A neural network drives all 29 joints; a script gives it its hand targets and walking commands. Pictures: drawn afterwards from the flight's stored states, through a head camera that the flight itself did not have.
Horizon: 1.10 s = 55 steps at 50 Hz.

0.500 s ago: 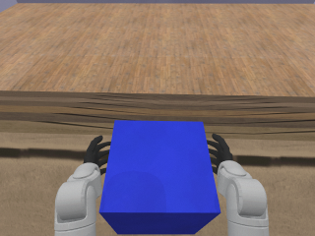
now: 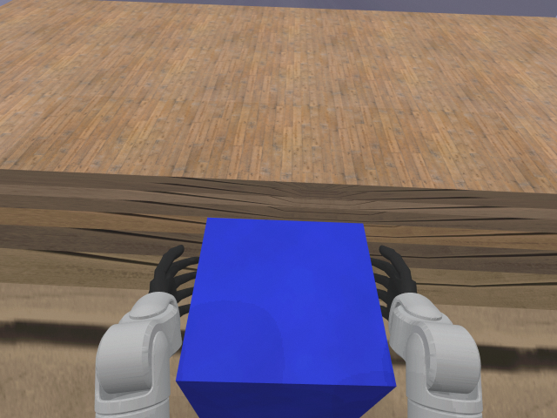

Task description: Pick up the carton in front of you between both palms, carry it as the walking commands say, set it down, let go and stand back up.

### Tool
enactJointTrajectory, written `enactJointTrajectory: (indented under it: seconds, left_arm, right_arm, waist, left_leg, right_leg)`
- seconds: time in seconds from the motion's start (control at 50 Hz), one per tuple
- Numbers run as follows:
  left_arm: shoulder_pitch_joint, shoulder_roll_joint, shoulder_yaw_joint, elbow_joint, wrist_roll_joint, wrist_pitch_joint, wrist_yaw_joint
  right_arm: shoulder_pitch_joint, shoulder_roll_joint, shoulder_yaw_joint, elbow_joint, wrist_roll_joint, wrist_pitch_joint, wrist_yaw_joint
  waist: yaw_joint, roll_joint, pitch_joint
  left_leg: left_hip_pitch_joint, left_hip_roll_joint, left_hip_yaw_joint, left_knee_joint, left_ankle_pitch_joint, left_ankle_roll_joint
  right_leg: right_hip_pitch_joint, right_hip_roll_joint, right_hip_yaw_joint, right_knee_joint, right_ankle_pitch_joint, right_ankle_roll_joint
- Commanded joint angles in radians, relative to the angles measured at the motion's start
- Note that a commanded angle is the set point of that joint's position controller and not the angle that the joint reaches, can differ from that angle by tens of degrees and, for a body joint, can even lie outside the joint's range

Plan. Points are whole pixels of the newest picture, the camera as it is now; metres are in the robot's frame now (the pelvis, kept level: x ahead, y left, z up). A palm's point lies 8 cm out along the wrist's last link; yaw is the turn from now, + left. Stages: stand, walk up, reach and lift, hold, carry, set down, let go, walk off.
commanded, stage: carry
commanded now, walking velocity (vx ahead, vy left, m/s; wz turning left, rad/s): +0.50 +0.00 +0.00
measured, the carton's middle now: (280, 330) +0.24 +0.00 +0.01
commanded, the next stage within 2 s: none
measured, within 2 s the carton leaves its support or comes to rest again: neither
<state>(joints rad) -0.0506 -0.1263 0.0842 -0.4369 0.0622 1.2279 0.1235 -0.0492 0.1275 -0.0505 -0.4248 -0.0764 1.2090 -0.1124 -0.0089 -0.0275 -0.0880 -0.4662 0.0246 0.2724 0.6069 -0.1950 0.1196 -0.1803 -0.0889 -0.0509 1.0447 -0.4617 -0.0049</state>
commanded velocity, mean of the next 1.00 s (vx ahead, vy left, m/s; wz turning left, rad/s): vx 0.50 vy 0.00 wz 0.00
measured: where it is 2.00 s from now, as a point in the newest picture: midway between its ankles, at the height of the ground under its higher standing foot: (279, 233)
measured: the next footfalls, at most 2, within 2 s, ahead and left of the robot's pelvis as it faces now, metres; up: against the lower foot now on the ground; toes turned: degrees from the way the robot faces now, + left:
right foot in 0.46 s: +0.50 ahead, -0.08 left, +0.00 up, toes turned -5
left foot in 0.94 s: +0.65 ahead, +0.07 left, +0.00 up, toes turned +2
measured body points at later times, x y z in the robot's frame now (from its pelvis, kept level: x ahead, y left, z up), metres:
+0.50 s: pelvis +0.32 -0.02 -0.01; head +0.32 -0.03 +0.44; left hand +0.63 +0.15 +0.10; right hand +0.65 -0.15 +0.09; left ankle +0.10 +0.06 -0.68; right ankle +0.46 -0.08 -0.72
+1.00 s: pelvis +0.61 -0.01 -0.01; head +0.64 -0.01 +0.44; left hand +0.98 +0.12 +0.10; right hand +0.96 -0.18 +0.10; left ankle +0.61 +0.06 -0.72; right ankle +0.49 -0.08 -0.64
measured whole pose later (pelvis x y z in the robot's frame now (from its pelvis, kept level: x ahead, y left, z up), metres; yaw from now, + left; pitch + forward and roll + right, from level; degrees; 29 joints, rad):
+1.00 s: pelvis +0.61 -0.01 -0.01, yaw +0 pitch +4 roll +1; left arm -0.51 -0.07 0.26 -0.08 0.02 1.10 0.14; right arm -0.54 0.12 -0.23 -0.05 -0.07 1.08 -0.15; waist -0.10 -0.02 -0.03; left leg -0.45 -0.06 0.09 0.78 -0.41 0.09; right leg -0.44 0.02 -0.06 1.24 -0.43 -0.06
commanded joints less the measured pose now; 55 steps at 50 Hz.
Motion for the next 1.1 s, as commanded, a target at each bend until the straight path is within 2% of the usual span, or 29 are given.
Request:
enactJointTrajectory:
  seconds: [0.0,0.04,0.1,0.24,0.36,0.4,0.42,0.44,0.46,0.48,0.5,0.54,0.56,0.6,0.7,0.76,0.82,0.84,0.86,0.88,0.9,0.92,0.94,0.96,0.98,1.0,1.02,1.06,1.08]
  left_arm:
    - [-0.394,-0.877,-0.703,-0.096,-0.324,-0.026,-0.207]
    - [-0.372,-0.938,-0.705,-0.071,-0.303,-0.055,-0.21]
    - [-0.305,-0.956,-0.712,-0.045,-0.27,-0.092,-0.198]
    - [-0.394,-0.839,-0.732,-0.103,-0.281,-0.102,-0.163]
    - [-0.61,-0.626,-0.645,-0.02,-0.294,-0.078,-0.107]
    - [-0.674,-0.572,-0.589,0.053,-0.283,-0.076,-0.084]
    - [-0.694,-0.553,-0.559,0.097,-0.276,-0.077,-0.073]
    - [-0.717,-0.54,-0.523,0.134,-0.267,-0.08,-0.064]
    - [-0.746,-0.524,-0.489,0.163,-0.262,-0.08,-0.056]
    - [-0.813,-0.506,-0.473,0.19,-0.262,-0.084,-0.049]
    - [-0.85,-0.55,-0.486,0.209,-0.294,-0.084,-0.049]
    - [-1.0,-0.66,-0.519,0.213,-0.343,-0.105,-0.062]
    - [-1.075,-0.714,-0.527,0.226,-0.365,-0.117,-0.072]
    - [-1.164,-0.782,-0.534,0.265,-0.375,-0.143,-0.085]
    - [-1.195,-0.833,-0.509,0.374,-0.351,-0.177,-0.1]
    - [-1.174,-0.848,-0.497,0.399,-0.337,-0.18,-0.104]
    - [-1.142,-0.859,-0.504,0.368,-0.33,-0.174,-0.105]
    - [-1.134,-0.855,-0.497,0.359,-0.32,-0.169,-0.104]
    - [-1.102,-0.849,-0.499,0.349,-0.313,-0.16,-0.101]
    - [-1.093,-0.839,-0.5,0.336,-0.303,-0.15,-0.098]
    - [-1.082,-0.826,-0.501,0.33,-0.291,-0.141,-0.095]
    - [-1.081,-0.812,-0.504,0.318,-0.287,-0.131,-0.092]
    - [-1.059,-0.812,-0.506,0.306,-0.274,-0.116,-0.091]
    - [-1.022,-0.787,-0.485,0.316,-0.243,-0.104,-0.085]
    - [-0.991,-0.758,-0.448,0.306,-0.207,-0.103,-0.073]
    - [-0.973,-0.749,-0.422,0.298,-0.179,-0.103,-0.066]
    - [-0.954,-0.745,-0.402,0.295,-0.159,-0.11,-0.061]
    - [-0.945,-0.737,-0.39,0.286,-0.131,-0.127,-0.057]
    - [-0.952,-0.735,-0.396,0.274,-0.127,-0.137,-0.056]
  right_arm:
    - [-0.39,0.927,0.68,-0.101,0.346,-0.018,0.177]
    - [-0.408,0.979,0.715,-0.105,0.363,-0.04,0.191]
    - [-0.369,0.959,0.726,-0.099,0.372,-0.062,0.209]
    - [-0.373,0.807,0.681,-0.095,0.343,-0.076,0.194]
    - [-0.559,0.611,0.589,0.006,0.305,-0.064,0.106]
    - [-0.669,0.567,0.571,0.056,0.301,-0.062,0.078]
    - [-0.721,0.559,0.561,0.082,0.306,-0.06,0.066]
    - [-0.775,0.549,0.542,0.105,0.301,-0.059,0.053]
    - [-0.832,0.548,0.523,0.129,0.294,-0.058,0.039]
    - [-0.836,0.571,0.503,0.167,0.284,-0.057,0.027]
    - [-0.881,0.578,0.482,0.196,0.283,-0.061,0.015]
    - [-0.967,0.664,0.446,0.239,0.274,-0.075,0.008]
    - [-1.005,0.701,0.432,0.271,0.26,-0.085,0.009]
    - [-1.049,0.752,0.417,0.334,0.234,-0.107,0.017]
    - [-1.083,0.817,0.416,0.436,0.214,-0.147,0.032]
    - [-1.107,0.848,0.439,0.432,0.229,-0.152,0.041]
    - [-1.113,0.871,0.469,0.377,0.261,-0.147,0.052]
    - [-1.106,0.868,0.475,0.357,0.264,-0.141,0.054]
    - [-1.074,0.859,0.479,0.338,0.273,-0.133,0.057]
    - [-1.05,0.85,0.479,0.323,0.278,-0.125,0.061]
    - [-1.024,0.838,0.477,0.316,0.279,-0.117,0.066]
    - [-0.998,0.831,0.47,0.316,0.279,-0.11,0.073]
    - [-0.981,0.821,0.469,0.339,0.284,-0.105,0.077]
    - [-0.989,0.821,0.492,0.345,0.312,-0.096,0.08]
    - [-1.029,0.86,0.537,0.322,0.356,-0.091,0.091]
    - [-1.067,0.892,0.572,0.289,0.397,-0.094,0.103]
    - [-1.12,0.922,0.604,0.255,0.432,-0.101,0.111]
    - [-1.203,0.948,0.633,0.221,0.476,-0.116,0.126]
    - [-1.212,0.944,0.639,0.219,0.489,-0.125,0.13]
  waist:
    - [-0.008,0.077,-0.25]
    - [0.001,0.08,-0.254]
    - [0.0,0.111,-0.238]
    - [-0.011,0.158,-0.112]
    - [-0.046,0.174,-0.011]
    - [0.0,0.189,-0.074]
    - [0.062,0.163,-0.146]
    - [0.088,0.074,-0.24]
    - [0.116,-0.077,-0.319]
    - [0.082,-0.348,-0.392]
    - [0.087,-0.27,-0.385]
    - [0.058,-0.074,-0.357]
    - [0.055,-0.025,-0.351]
    - [0.047,-0.04,-0.368]
    - [0.06,-0.057,-0.369]
    - [0.072,-0.07,-0.324]
    - [0.071,-0.133,-0.332]
    - [0.051,-0.161,-0.388]
    - [0.029,-0.142,-0.421]
    - [-0.016,-0.11,-0.429]
    - [-0.104,-0.042,-0.423]
    - [-0.217,0.081,-0.406]
    - [-0.204,0.39,-0.299]
    - [-0.11,0.415,-0.332]
    - [-0.119,0.236,-0.344]
    - [-0.114,0.077,-0.295]
    - [-0.099,-0.014,-0.272]
    - [-0.088,0.012,-0.265]
    - [-0.083,0.087,-0.307]
  left_leg:
    - [0.499,0.355,-0.597,-0.407,-0.042,0.06]
    - [0.442,0.302,-0.453,-0.413,-0.024,0.004]
    - [0.437,0.266,-0.346,-0.416,-0.015,0.006]
    - [0.52,0.221,-0.217,-0.401,0.227,0.03]
    - [0.509,0.211,-0.17,-0.336,0.35,0.033]
    - [0.49,0.202,-0.127,-0.196,0.604,0.004]
    - [0.463,0.17,-0.078,-0.034,0.696,-0.032]
    - [0.382,0.12,-0.061,0.199,0.592,-0.064]
    - [0.241,0.074,-0.075,0.476,0.315,-0.077]
    - [-0.099,-0.138,-0.172,0.758,-0.3,-0.109]
    - [-0.176,-0.082,-0.31,0.883,-0.305,-0.075]
    - [-0.189,-0.006,-0.322,0.856,-0.223,-0.04]
    - [-0.183,0.019,-0.326,0.789,-0.187,-0.04]
    - [-0.14,0.026,-0.309,0.699,-0.159,-0.052]
    - [-0.252,0.033,-0.257,0.466,-0.088,-0.072]
    - [-0.185,-0.017,-0.187,0.204,0.016,-0.082]
    - [-0.113,-0.053,-0.142,0.142,0.046,-0.068]
    - [-0.073,-0.042,-0.133,0.286,0.172,-0.044]
    - [-0.072,-0.037,-0.149,0.32,0.132,-0.028]
    - [0.001,-0.049,-0.138,0.309,0.059,-0.019]
    - [0.203,-0.067,-0.122,0.188,0.033,-0.004]
    - [0.418,-0.084,-0.147,-0.001,0.226,0.0]
    - [0.558,0.057,-0.468,-0.074,0.678,0.082]
    - [0.723,0.205,-0.737,-0.05,0.803,0.203]
    - [0.761,0.247,-0.797,-0.013,0.676,0.248]
    - [0.693,0.253,-0.795,0.023,0.611,0.23]
    - [0.636,0.242,-0.796,0.034,0.467,0.195]
    - [0.508,0.22,-0.715,-0.028,0.487,0.166]
    - [0.497,0.23,-0.67,0.013,0.505,0.162]
  right_leg:
    - [-0.425,-0.024,0.057,0.241,0.096,-0.042]
    - [-0.398,-0.039,0.044,0.125,0.175,-0.041]
    - [-0.428,-0.023,-0.012,0.012,0.214,-0.029]
    - [-0.563,-0.002,-0.102,-0.267,0.375,-0.002]
    - [-0.485,0.039,-0.135,-0.414,0.41,-0.067]
    - [-0.293,0.09,-0.16,-0.429,0.387,-0.093]
    - [-0.119,0.136,-0.203,-0.469,0.375,-0.092]
    - [0.07,0.144,-0.174,-0.502,0.29,-0.086]
    - [0.214,-0.068,0.122,-0.53,0.214,-0.097]
    - [0.409,-0.289,0.66,-0.721,0.141,-0.258]
    - [0.412,-0.299,0.643,-0.735,0.194,-0.273]
    - [0.283,-0.237,0.439,-0.656,0.454,-0.228]
    - [0.225,-0.214,0.361,-0.647,0.479,-0.206]
    - [0.181,-0.192,0.282,-0.654,0.489,-0.182]
    - [0.274,-0.161,0.167,-0.617,0.725,-0.195]
    - [0.258,-0.087,0.073,-0.605,0.897,-0.178]
    - [0.292,-0.074,0.008,-0.537,1.064,-0.158]
    - [0.307,-0.099,-0.016,-0.428,1.152,-0.156]
    - [0.319,-0.106,-0.018,-0.357,1.162,-0.161]
    - [0.263,-0.102,-0.031,-0.255,1.192,-0.156]
    - [0.086,-0.085,-0.088,-0.088,1.218,-0.124]
    - [-0.118,-0.023,-0.114,0.156,1.083,-0.102]
    - [-0.453,0.178,-0.094,0.414,0.189,-0.053]
    - [-0.684,0.203,0.041,0.465,-0.081,-0.021]
    - [-0.763,0.166,0.147,0.463,-0.12,-0.016]
    - [-0.795,0.141,0.185,0.369,-0.117,-0.024]
    - [-0.798,0.108,0.212,0.216,-0.116,-0.023]
    - [-0.63,0.097,0.115,0.01,-0.01,-0.016]
    - [-0.576,0.096,0.079,0.142,0.178,-0.028]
